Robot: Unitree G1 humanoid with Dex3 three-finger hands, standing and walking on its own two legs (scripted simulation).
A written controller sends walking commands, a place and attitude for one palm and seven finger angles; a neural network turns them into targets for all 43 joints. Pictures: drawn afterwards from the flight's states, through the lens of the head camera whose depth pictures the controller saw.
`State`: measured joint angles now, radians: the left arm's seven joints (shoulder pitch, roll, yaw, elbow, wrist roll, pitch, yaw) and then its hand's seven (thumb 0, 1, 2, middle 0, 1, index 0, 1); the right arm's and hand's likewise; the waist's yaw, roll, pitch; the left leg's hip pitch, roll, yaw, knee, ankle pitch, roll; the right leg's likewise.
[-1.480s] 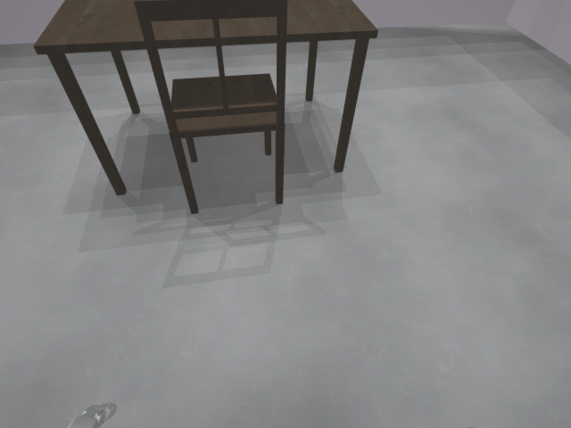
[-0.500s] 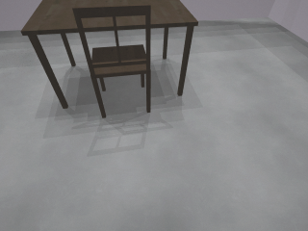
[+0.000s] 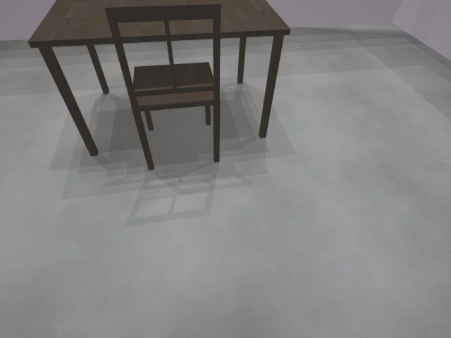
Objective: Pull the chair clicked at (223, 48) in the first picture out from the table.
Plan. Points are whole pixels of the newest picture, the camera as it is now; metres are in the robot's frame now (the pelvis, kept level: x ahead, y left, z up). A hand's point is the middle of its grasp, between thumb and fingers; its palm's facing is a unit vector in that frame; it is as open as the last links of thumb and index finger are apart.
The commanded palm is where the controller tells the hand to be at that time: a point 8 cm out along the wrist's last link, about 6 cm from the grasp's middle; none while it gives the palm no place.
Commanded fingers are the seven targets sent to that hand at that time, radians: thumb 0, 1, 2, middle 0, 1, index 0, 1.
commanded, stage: look at it before walking up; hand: left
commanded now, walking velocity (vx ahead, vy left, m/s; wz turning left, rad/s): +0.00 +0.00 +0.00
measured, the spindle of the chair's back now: (170, 56) +1.20 +0.31 -0.08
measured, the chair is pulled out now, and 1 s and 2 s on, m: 0.00 0.00 0.00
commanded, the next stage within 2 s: walk to a spot facing it in 0.36 s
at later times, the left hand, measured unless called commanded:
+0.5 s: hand out of the picture +0.08 +0.25 -0.16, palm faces -0.02 -0.95 -0.32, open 7.4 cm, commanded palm none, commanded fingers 0.00 0.90 0.90 -0.20 -0.30 -0.20 -0.30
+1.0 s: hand out of the picture +0.15 +0.19 -0.19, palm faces -0.10 -0.99 -0.12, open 7.4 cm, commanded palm none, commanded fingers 0.00 0.90 0.90 -0.20 -0.30 -0.20 -0.30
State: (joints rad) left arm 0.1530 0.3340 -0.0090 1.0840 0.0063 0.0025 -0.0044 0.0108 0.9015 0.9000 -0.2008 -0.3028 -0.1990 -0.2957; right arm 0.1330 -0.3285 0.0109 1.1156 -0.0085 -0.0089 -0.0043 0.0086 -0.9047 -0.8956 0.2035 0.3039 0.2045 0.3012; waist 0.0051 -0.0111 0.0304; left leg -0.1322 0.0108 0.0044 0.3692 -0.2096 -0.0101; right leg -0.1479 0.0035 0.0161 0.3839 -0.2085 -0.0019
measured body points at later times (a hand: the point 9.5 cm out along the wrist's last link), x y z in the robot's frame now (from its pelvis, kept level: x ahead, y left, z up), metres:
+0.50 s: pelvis +0.00 +0.00 +0.00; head +0.01 +0.00 +0.45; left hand +0.08 +0.29 -0.13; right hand +0.09 -0.29 -0.13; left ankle -0.01 +0.13 -0.75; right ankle +0.00 -0.12 -0.75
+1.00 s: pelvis +0.12 +0.02 -0.01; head +0.15 +0.04 +0.44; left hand +0.16 +0.25 -0.18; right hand -0.02 -0.17 -0.14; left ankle -0.01 +0.13 -0.75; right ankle +0.14 -0.11 -0.68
